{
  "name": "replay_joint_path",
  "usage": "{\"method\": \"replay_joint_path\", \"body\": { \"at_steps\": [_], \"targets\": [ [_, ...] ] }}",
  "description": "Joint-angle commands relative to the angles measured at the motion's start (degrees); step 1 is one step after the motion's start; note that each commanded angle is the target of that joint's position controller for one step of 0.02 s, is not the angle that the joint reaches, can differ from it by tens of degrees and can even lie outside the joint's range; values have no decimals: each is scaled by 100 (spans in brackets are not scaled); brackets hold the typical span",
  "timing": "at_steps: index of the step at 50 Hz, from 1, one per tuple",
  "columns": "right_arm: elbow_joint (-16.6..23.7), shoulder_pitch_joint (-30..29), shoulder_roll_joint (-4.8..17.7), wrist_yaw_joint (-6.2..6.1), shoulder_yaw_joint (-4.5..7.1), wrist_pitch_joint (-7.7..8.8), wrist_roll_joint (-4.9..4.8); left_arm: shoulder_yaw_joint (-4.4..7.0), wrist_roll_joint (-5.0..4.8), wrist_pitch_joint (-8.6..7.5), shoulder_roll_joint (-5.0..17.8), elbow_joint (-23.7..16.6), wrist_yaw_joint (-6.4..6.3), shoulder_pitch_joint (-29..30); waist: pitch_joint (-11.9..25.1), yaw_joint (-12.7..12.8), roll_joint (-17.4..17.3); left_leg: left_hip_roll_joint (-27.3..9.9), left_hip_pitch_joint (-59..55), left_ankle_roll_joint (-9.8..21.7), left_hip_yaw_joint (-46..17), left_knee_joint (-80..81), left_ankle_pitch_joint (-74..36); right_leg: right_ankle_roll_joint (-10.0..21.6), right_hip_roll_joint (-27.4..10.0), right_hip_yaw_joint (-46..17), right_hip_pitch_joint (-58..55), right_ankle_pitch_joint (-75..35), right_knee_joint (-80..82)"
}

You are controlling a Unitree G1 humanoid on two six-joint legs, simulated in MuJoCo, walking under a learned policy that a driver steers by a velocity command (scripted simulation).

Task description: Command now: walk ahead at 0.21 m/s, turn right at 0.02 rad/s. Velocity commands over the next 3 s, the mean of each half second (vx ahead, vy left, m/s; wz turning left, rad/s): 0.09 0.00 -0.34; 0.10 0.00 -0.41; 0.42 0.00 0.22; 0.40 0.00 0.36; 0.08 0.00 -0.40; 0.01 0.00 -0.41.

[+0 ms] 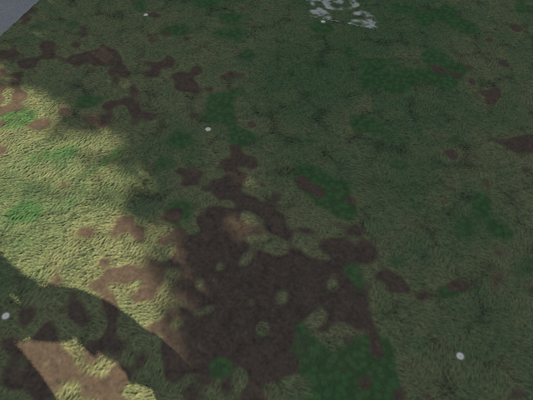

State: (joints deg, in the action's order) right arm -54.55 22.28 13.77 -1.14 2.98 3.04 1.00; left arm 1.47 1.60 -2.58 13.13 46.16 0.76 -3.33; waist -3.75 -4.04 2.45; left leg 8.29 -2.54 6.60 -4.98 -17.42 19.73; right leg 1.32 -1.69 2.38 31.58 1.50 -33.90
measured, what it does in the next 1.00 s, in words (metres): walks ahead, turning right: right foot, then left foot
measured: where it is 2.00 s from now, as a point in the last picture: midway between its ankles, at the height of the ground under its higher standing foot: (314, 353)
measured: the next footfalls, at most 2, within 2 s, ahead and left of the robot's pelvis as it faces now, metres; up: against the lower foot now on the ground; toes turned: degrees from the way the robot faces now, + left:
right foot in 0.04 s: +0.20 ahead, -0.09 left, +0.00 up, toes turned -2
left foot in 0.56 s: +0.15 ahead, +0.10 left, +0.00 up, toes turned -21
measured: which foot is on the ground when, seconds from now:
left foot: down 0.00-0.06, up 0.08-0.54, down 0.56-1.00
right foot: up 0.00-0.02, down 0.04-0.54, up 0.56-0.98, down 1.00-1.00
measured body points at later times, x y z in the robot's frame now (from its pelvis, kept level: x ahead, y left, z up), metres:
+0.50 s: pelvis +0.08 +0.00 +0.00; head +0.11 -0.01 +0.45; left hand +0.21 +0.26 -0.12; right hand +0.14 -0.29 -0.12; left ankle +0.11 +0.12 -0.71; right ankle +0.16 -0.09 -0.73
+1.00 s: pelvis +0.10 -0.01 +0.01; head +0.11 -0.01 +0.46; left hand +0.34 +0.16 -0.11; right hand -0.01 -0.26 -0.13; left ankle +0.12 +0.11 -0.73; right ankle +0.03 -0.08 -0.73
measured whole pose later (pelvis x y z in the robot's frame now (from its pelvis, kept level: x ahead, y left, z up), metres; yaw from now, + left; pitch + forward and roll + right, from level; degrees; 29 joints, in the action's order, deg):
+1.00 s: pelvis +0.10 -0.01 +0.01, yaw -27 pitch +0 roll +0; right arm -49.9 20.4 15.5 0.2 3.1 0.8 1.4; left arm 2.4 1.6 1.5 14.9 47.3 1.9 -8.7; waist -0.5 -2.8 -0.2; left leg -1.5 8.7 1.2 4.8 -25.0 16.8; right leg 3.0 1.8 1.0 9.6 19.4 -25.8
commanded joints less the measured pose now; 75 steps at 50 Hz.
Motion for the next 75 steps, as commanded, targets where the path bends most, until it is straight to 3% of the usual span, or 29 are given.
{"method": "replay_joint_path", "body": {
  "at_steps": [1,2,3,4,5,6,8,17,23,26,27,29,30,32,38,43,46,49,50,51,52,53,55,57,67,71,73,74,75],
  "targets": [
    [148,-120,852,-83,139,85,16,184,5,-191,688,183,-84,-1247,617,742,-760,-1427,-98,-46,-207,-1491,-6281,371,350,90,-1567,-175,807],
    [199,-202,871,-74,138,119,-36,212,24,-278,798,389,-119,-1833,916,1001,-475,-1161,314,-139,-32,-2453,-5234,491,-4,-247,-2519,-1713,1115],
    [286,417,508,-82,67,134,-150,316,57,-293,1319,403,-118,-2156,1645,743,667,-507,1511,-357,346,-4314,-1723,1224,-1514,-1768,-4019,-5208,358],
    [106,1024,453,-68,69,52,-210,310,-146,-158,1219,388,-62,-1998,2432,466,1129,30,2348,-504,350,-5441,1379,2116,-2257,-3186,-4552,-6089,685],
    [120,610,713,-62,97,-27,37,299,-279,-84,1057,188,0,-1456,1922,405,303,-296,2666,-525,70,-5794,1090,2090,-1991,-3029,-3860,-4833,1024],
    [238,39,716,-37,111,-68,133,262,-262,-24,859,80,-3,-996,1224,405,-34,-454,2960,-553,83,-5805,848,1947,-1684,-2593,-3184,-3638,1241],
    [422,-368,612,8,96,-204,135,212,-201,66,688,119,-62,-862,574,269,-117,-773,2889,-624,92,-5130,550,1541,-1132,-1973,-2099,-2363,1674],
    [721,-959,520,-91,48,-522,45,436,-56,346,1058,49,-72,-1059,656,451,482,-708,2797,-883,240,-3538,236,1138,-573,-2441,-1423,1816,2225],
    [874,-1074,488,-169,2,-416,-82,529,-22,489,1094,-32,-59,-1016,625,558,549,-489,2363,-751,185,-2482,412,970,-525,-2998,-1523,1877,2137],
    [802,-483,506,-228,-3,-310,-139,546,-79,557,1065,-99,-34,-772,603,259,595,-321,1387,-494,209,-945,136,668,-330,-3149,-1243,1799,2010],
    [767,-250,641,-268,33,-266,-104,528,-137,555,991,-155,-42,-699,554,140,448,-521,859,-387,61,-70,-110,371,-59,-2970,-900,2181,1831],
    [1178,-1102,1559,-322,208,-272,42,470,-218,494,622,-267,-103,-975,355,493,-1564,-2980,992,436,-2616,1104,603,-131,1377,-900,340,2948,-774],
    [1185,-1260,1304,-278,171,-282,128,558,14,465,1093,-199,-113,-856,196,542,-898,-3051,1647,731,-2164,780,-588,-194,794,-875,69,2829,-1887],
    [1283,-1596,739,-223,14,-243,42,574,28,506,998,-23,-46,-1203,278,842,-622,-2281,1656,451,-929,313,-2146,-211,739,-814,-230,2289,-2839],
    [1137,-600,900,-172,72,-250,38,427,-56,668,784,-196,97,-723,504,246,-1057,-2137,130,539,-256,-283,-4050,-514,608,-579,296,2329,-2597],
    [964,-353,1062,-10,161,-192,91,297,-3,639,717,-344,189,-240,260,-18,-1291,-2218,355,556,-648,563,78,-253,442,-364,-256,2377,-1102],
    [826,-311,1127,104,216,-148,121,214,-16,508,630,-311,162,-219,84,39,-1181,-2257,786,568,-583,665,209,10,445,-47,-1049,2563,-167],
    [715,-501,1026,152,220,-167,-5,162,-1,296,491,86,70,-1089,139,623,-837,-1969,1813,338,-105,-12,-211,332,573,223,-3009,1328,1585],
    [760,-608,739,139,138,-140,-9,211,36,203,701,313,14,-1666,427,855,-420,-1710,2635,121,247,-675,-5,399,162,-344,-4171,1462,1674],
    [1057,-950,188,180,-26,-103,11,311,113,129,1252,382,-55,-2334,718,1177,923,-1065,3781,-203,1001,-2466,972,692,-1408,-2476,-4931,3071,2369],
    [1209,-1219,598,154,74,-99,110,453,-9,113,1778,439,-91,-2335,-66,1144,1060,-779,4743,-231,913,-3223,1305,1272,-2120,-3637,-4173,3176,2719],
    [1150,-1274,921,189,174,-101,109,367,-21,99,1407,389,-84,-1995,-473,948,408,-1153,4794,-206,497,-3706,864,1364,-1867,-3175,-3845,3138,2652],
    [866,-825,817,323,167,-67,-15,229,-12,16,927,235,-71,-1407,-478,563,442,-1284,4578,-255,400,-3867,34,989,-1272,-2133,-3596,2405,2842],
    [745,-769,728,378,157,-105,58,181,-1,-103,775,295,-93,-1449,-310,512,408,-1241,4420,-349,414,-4140,-456,851,-1019,-1379,-3535,1036,2850],
    [1370,-2170,253,510,-76,-152,97,87,-45,-301,766,743,-157,-1954,-541,635,222,-1003,3915,-275,1015,-2276,-1614,688,-1061,261,-3241,-1882,2812],
    [1183,-1221,539,429,29,-148,100,144,17,-222,1098,804,-252,-1893,294,108,400,-381,2556,237,1395,-1880,-844,493,-1207,672,-3876,-5243,819],
    [711,316,976,333,242,-90,180,158,11,-155,1182,696,-246,-1856,1174,-554,103,-421,321,602,843,-1268,-620,367,-1020,803,-2701,-3803,-1735],
    [744,554,1647,235,431,-120,217,22,-101,-202,553,392,-133,-2140,1794,-305,-1240,-2157,-1320,1347,-1840,-1002,48,102,-211,851,-620,358,-4072],
    [810,369,1705,268,447,-154,-14,109,-69,-262,839,188,-81,-1831,2267,-253,-1142,-2827,-1599,1823,-4168,-20,-159,83,522,-265,423,2732,-5137]
  ]
}}
Over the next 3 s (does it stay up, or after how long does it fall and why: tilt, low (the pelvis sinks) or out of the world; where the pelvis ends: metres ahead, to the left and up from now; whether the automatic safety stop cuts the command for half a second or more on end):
stays up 0.64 -0.13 0.00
